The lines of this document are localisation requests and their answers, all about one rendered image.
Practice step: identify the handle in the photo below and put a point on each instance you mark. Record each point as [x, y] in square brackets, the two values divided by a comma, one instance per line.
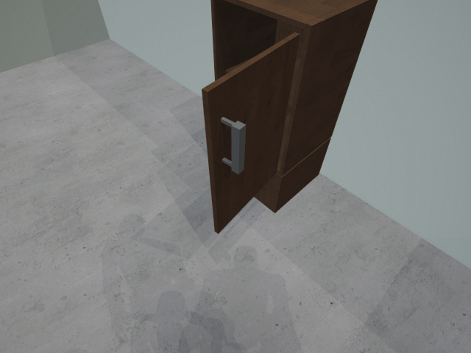
[238, 136]

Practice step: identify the cupboard door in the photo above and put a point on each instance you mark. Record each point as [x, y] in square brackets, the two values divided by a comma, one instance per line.
[256, 93]

